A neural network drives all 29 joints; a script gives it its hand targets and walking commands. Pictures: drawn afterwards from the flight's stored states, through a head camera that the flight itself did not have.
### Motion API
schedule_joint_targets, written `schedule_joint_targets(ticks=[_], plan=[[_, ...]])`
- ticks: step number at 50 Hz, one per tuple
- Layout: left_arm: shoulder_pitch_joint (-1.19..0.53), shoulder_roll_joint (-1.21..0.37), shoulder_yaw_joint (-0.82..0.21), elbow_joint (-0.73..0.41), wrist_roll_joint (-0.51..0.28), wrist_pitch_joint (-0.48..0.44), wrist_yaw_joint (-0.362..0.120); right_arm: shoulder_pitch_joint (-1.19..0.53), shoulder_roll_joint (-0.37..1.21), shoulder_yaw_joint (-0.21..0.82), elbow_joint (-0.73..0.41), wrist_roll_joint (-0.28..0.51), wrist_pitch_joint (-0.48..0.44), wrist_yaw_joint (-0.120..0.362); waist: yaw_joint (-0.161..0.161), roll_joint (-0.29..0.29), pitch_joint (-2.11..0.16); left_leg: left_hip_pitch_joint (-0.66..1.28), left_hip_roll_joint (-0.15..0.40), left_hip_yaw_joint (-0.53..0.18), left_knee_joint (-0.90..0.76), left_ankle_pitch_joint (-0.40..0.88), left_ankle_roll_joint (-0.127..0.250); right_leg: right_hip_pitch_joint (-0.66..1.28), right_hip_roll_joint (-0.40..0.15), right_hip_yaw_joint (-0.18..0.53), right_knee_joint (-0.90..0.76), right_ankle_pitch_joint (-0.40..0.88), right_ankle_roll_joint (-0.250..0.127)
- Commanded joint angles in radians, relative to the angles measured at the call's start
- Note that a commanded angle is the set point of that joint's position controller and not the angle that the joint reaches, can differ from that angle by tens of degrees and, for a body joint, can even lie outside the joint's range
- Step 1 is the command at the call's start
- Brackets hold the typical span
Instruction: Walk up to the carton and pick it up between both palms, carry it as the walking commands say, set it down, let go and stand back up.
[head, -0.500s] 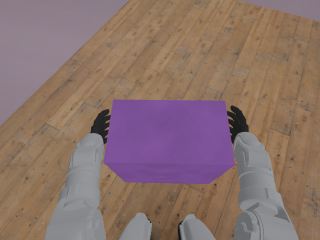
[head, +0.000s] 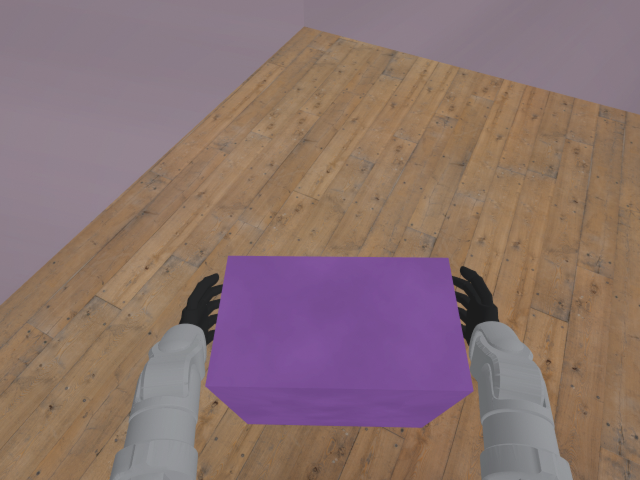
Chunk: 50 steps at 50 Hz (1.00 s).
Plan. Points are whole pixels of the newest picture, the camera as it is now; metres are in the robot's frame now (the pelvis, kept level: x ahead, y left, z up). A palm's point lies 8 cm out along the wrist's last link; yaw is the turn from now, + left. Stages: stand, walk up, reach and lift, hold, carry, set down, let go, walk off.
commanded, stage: reach and lift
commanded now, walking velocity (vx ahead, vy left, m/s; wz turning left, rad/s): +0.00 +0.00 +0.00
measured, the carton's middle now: (335, 351) +0.30 -0.01 -0.08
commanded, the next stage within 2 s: hold in 1.50 s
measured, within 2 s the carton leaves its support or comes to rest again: neither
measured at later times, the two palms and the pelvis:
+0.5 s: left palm (187, 327) +0.29 +0.17 +0.04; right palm (514, 323) +0.28 -0.20 +0.06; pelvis +0.00 -0.01 +0.01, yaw -1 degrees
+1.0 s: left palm (180, 332) +0.28 +0.18 +0.04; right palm (504, 320) +0.29 -0.19 +0.05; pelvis +0.01 -0.01 +0.01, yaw -1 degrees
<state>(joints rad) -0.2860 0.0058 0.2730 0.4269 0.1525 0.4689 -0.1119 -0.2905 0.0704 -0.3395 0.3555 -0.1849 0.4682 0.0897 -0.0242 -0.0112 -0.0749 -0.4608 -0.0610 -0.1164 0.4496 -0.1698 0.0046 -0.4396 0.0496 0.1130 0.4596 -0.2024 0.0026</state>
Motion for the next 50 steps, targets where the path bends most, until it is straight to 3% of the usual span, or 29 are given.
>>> schedule_joint_targets(ticks=[1,5,7,8,9,10,11,12,15,16,18,19,21,22,25,26,27,28,33,34,35,39,40,41,42,43,44,47,50], plan=[[-0.542,-0.955,-0.667,-0.166,-0.175,-0.003,-0.201,-0.438,0.880,0.637,-0.097,0.165,0.009,0.203,-0.026,0.064,-0.527,0.382,-0.030,0.064,-0.035,0.369,-0.014,0.277,0.053,-0.061,-0.047,0.349,-0.001],[-0.467,-0.906,-0.578,-0.077,-0.149,0.052,-0.209,-0.446,0.838,0.592,-0.090,0.142,0.065,0.200,-0.010,0.022,-0.318,0.322,-0.028,0.074,-0.088,0.207,0.003,0.290,0.046,-0.067,-0.090,0.233,-0.001],[-0.549,-0.895,-0.571,-0.106,-0.161,0.058,-0.207,-0.465,0.825,0.571,-0.046,0.136,0.087,0.206,-0.011,0.017,-0.225,0.332,-0.017,0.068,-0.110,0.115,0.006,0.250,0.047,-0.068,-0.113,0.116,-0.004],[-0.587,-0.915,-0.612,-0.185,-0.191,0.063,-0.208,-0.478,0.855,0.621,-0.095,0.158,0.100,0.210,-0.013,-0.009,-0.270,0.369,-0.015,0.062,-0.110,0.149,0.006,0.292,0.055,-0.068,-0.113,0.149,-0.005],[-0.585,-0.916,-0.610,-0.164,-0.189,0.075,-0.208,-0.492,0.858,0.631,-0.101,0.175,0.100,0.211,-0.002,0.044,-0.275,0.363,-0.023,0.069,-0.110,0.161,0.001,0.334,0.042,-0.063,-0.114,0.171,-0.008],[-0.622,-0.954,-0.657,-0.247,-0.228,0.072,-0.209,-0.548,0.884,0.686,-0.187,0.211,0.099,0.215,0.003,0.015,-0.337,0.413,-0.021,0.059,-0.101,0.241,0.002,0.349,0.053,-0.066,-0.108,0.226,0.001],[-0.594,-0.921,-0.628,-0.226,-0.208,0.091,-0.206,-0.565,0.886,0.686,-0.176,0.212,0.117,0.214,0.031,0.025,-0.312,0.397,-0.027,0.072,-0.102,0.229,0.005,0.361,0.045,-0.062,-0.112,0.215,0.005],[-0.631,-0.928,-0.656,-0.274,-0.228,0.098,-0.206,-0.548,0.897,0.701,-0.198,0.224,0.124,0.211,0.010,0.033,-0.345,0.416,-0.028,0.073,-0.107,0.237,0.005,0.393,0.044,-0.053,-0.115,0.252,0.004],[-0.577,-0.892,-0.636,-0.246,-0.229,0.132,-0.197,-0.483,0.864,0.665,-0.148,0.196,0.171,0.203,0.011,-0.015,-0.269,0.445,-0.022,0.072,-0.125,0.216,0.004,0.359,0.048,-0.064,-0.132,0.223,0.009],[-0.562,-0.900,-0.634,-0.250,-0.222,0.146,-0.200,-0.489,0.868,0.679,-0.174,0.201,0.179,0.198,0.008,0.015,-0.252,0.448,-0.023,0.076,-0.129,0.197,0.009,0.384,0.044,-0.057,-0.135,0.216,0.004],[-0.543,-0.886,-0.628,-0.257,-0.219,0.160,-0.205,-0.500,0.887,0.699,-0.210,0.207,0.193,0.197,0.032,-0.016,-0.277,0.468,-0.034,0.081,-0.132,0.219,0.010,0.416,0.038,-0.051,-0.148,0.245,0.010],[-0.568,-0.889,-0.657,-0.302,-0.239,0.166,-0.206,-0.508,0.883,0.723,-0.247,0.233,0.195,0.197,0.017,0.036,-0.296,0.487,-0.035,0.084,-0.137,0.234,0.010,0.443,0.034,-0.045,-0.150,0.268,0.008],[-0.584,-0.891,-0.655,-0.303,-0.242,0.182,-0.200,-0.491,0.875,0.698,-0.216,0.212,0.213,0.195,0.015,-0.007,-0.261,0.502,-0.025,0.078,-0.148,0.207,0.011,0.436,0.042,-0.048,-0.163,0.240,0.007],[-0.560,-0.888,-0.649,-0.276,-0.227,0.192,-0.203,-0.499,0.842,0.664,-0.223,0.199,0.214,0.190,-0.008,0.018,-0.214,0.487,-0.025,0.076,-0.154,0.193,0.007,0.411,0.037,-0.051,-0.167,0.226,0.006],[-0.591,-0.869,-0.628,-0.259,-0.219,0.208,-0.205,-0.461,0.828,0.622,-0.144,0.174,0.238,0.189,-0.013,0.004,-0.137,0.482,-0.025,0.077,-0.175,0.103,0.010,0.389,0.037,-0.047,-0.200,0.123,0.005],[-0.635,-0.876,-0.643,-0.292,-0.231,0.203,-0.204,-0.484,0.851,0.642,-0.154,0.189,0.231,0.196,-0.012,0.033,-0.171,0.473,-0.027,0.075,-0.172,0.101,0.006,0.427,0.034,-0.046,-0.186,0.137,0.000],[-0.583,-0.878,-0.618,-0.248,-0.220,0.213,-0.205,-0.522,0.823,0.639,-0.186,0.189,0.234,0.192,-0.012,0.004,-0.121,0.456,-0.022,0.069,-0.174,0.072,0.010,0.412,0.030,-0.045,-0.192,0.098,-0.001],[-0.634,-0.883,-0.631,-0.287,-0.224,0.204,-0.207,-0.507,0.832,0.629,-0.174,0.184,0.231,0.197,-0.021,0.039,-0.147,0.473,-0.026,0.076,-0.174,0.091,0.004,0.410,0.032,-0.044,-0.192,0.121,-0.002],[-0.674,-0.878,-0.588,-0.272,-0.199,0.193,-0.208,-0.603,0.852,0.629,-0.159,0.186,0.221,0.215,0.022,0.029,-0.139,0.458,-0.027,0.078,-0.167,-0.041,0.009,0.391,0.022,-0.045,-0.192,-0.027,-0.003],[-0.676,-0.885,-0.583,-0.262,-0.199,0.190,-0.201,-0.612,0.848,0.635,-0.162,0.186,0.212,0.217,0.022,-0.001,-0.145,0.451,-0.023,0.073,-0.167,-0.037,0.011,0.382,0.027,-0.052,-0.181,-0.018,-0.008],[-0.650,-0.868,-0.564,-0.254,-0.184,0.191,-0.199,-0.627,0.837,0.641,-0.168,0.186,0.209,0.218,0.052,-0.001,-0.159,0.462,-0.023,0.073,-0.168,-0.016,0.010,0.391,0.024,-0.048,-0.183,0.001,-0.003],[-0.674,-0.898,-0.594,-0.296,-0.201,0.193,-0.187,-0.613,0.849,0.646,-0.179,0.195,0.205,0.220,0.032,0.014,-0.219,0.492,-0.027,0.077,-0.162,0.050,0.001,0.399,0.030,-0.046,-0.173,0.072,-0.001],[-0.645,-0.880,-0.581,-0.286,-0.194,0.198,-0.180,-0.573,0.851,0.642,-0.161,0.188,0.207,0.219,0.029,-0.017,-0.190,0.495,-0.024,0.072,-0.167,0.056,0.009,0.382,0.029,-0.049,-0.176,0.079,-0.002],[-0.622,-0.909,-0.603,-0.303,-0.201,0.201,-0.180,-0.552,0.834,0.643,-0.187,0.192,0.202,0.215,0.020,0.034,-0.208,0.519,-0.021,0.070,-0.166,0.108,-0.001,0.393,0.033,-0.048,-0.173,0.126,-0.007],[-0.602,-0.887,-0.601,-0.300,-0.208,0.210,-0.184,-0.514,0.844,0.630,-0.144,0.184,0.216,0.214,0.023,-0.022,-0.212,0.518,-0.026,0.075,-0.166,0.125,-0.001,0.402,0.039,-0.051,-0.183,0.131,-0.002],[-0.570,-0.882,-0.595,-0.302,-0.185,0.214,-0.183,-0.498,0.839,0.629,-0.166,0.186,0.211,0.211,0.020,0.037,-0.197,0.506,-0.035,0.080,-0.168,0.151,-0.002,0.424,0.033,-0.046,-0.180,0.178,-0.002],[-0.543,-0.873,-0.588,-0.298,-0.188,0.219,-0.179,-0.436,0.827,0.611,-0.142,0.170,0.219,0.206,0.012,-0.001,-0.185,0.514,-0.028,0.076,-0.177,0.176,-0.004,0.424,0.039,-0.047,-0.181,0.204,-0.003],[-0.507,-0.878,-0.624,-0.356,-0.199,0.224,-0.178,-0.386,0.806,0.639,-0.210,0.179,0.218,0.196,0.007,0.038,-0.202,0.554,-0.035,0.070,-0.176,0.264,-0.012,0.435,0.043,-0.041,-0.190,0.277,-0.008],[-0.429,-0.869,-0.618,-0.348,-0.188,0.229,-0.174,-0.407,0.794,0.669,-0.297,0.186,0.218,0.185,0.015,0.009,-0.183,0.551,-0.041,0.069,-0.180,0.275,-0.003,0.447,0.044,-0.041,-0.194,0.305,0.000]])
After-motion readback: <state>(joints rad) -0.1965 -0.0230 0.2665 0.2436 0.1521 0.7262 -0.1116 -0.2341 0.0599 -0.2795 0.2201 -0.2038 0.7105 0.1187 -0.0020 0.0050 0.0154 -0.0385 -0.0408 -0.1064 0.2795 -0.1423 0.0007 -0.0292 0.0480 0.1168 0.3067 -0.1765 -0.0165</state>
